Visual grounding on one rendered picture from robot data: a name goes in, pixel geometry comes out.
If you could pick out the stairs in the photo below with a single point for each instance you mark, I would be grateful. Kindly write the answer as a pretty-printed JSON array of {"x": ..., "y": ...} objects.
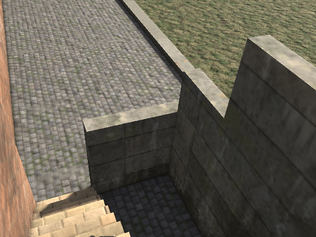
[{"x": 78, "y": 214}]

